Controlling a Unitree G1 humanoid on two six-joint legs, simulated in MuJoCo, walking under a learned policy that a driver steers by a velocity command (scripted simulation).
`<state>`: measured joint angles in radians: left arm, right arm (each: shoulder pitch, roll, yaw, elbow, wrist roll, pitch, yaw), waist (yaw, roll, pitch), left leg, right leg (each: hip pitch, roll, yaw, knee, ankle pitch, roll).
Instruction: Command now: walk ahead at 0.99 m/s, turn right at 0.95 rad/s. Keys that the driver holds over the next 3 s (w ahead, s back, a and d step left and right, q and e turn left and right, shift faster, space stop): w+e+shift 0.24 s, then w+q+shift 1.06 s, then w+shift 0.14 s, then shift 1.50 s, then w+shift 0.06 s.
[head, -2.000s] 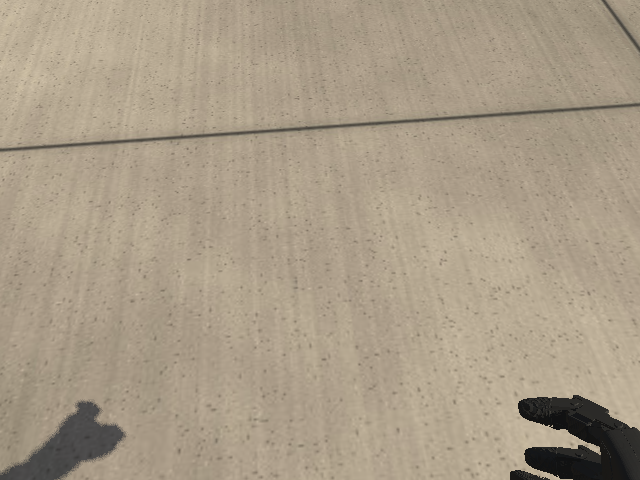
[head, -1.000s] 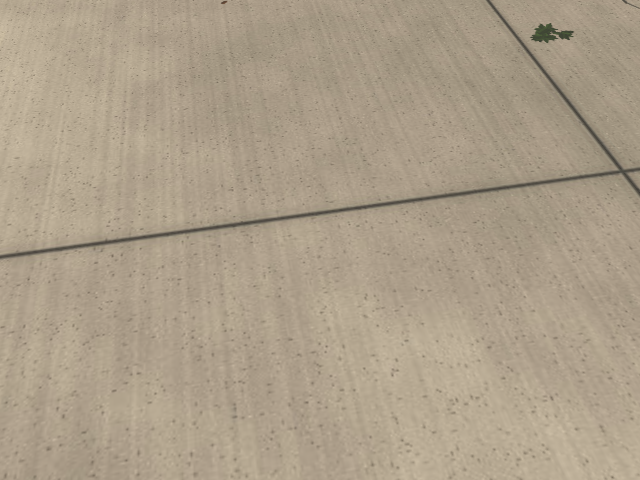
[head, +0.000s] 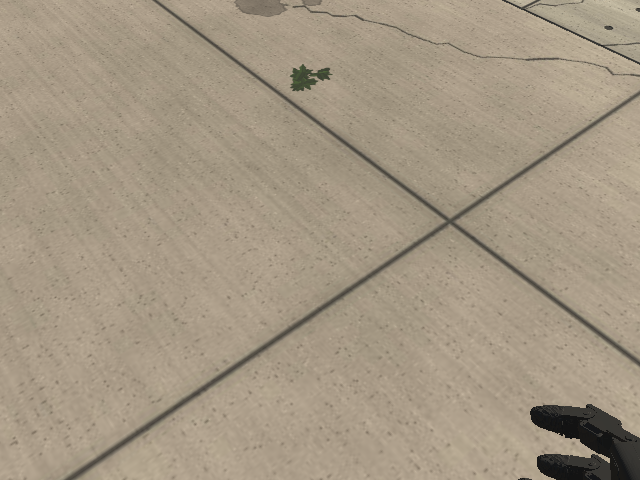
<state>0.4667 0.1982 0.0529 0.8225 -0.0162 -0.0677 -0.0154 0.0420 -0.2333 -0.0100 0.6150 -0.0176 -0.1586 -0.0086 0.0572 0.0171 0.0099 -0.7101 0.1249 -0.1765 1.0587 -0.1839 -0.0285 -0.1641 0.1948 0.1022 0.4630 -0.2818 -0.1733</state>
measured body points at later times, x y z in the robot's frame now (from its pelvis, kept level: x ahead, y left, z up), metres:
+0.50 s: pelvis +0.40 +0.02 +0.00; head +0.42 +0.01 +0.45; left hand +0.73 +0.13 -0.03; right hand +0.23 -0.21 -0.12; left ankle +0.35 +0.19 -0.73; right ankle +0.52 -0.17 -0.68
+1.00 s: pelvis +0.80 -0.05 -0.03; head +0.82 -0.03 +0.42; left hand +0.77 +0.24 -0.17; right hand +1.07 -0.27 -0.08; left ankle +1.00 +0.06 -0.70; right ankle +0.58 -0.21 -0.73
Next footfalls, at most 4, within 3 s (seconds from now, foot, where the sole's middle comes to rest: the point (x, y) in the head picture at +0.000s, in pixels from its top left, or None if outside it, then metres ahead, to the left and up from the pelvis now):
0.18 left None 0.39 0.18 -0.77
0.60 right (453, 436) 0.62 -0.21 -0.77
1.04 left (340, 276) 1.04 0.05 -0.77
1.50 right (348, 161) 1.50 0.04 -0.77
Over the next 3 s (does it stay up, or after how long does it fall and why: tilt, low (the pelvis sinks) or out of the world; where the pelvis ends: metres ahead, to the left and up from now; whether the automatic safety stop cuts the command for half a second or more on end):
stays up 1.52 0.17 0.00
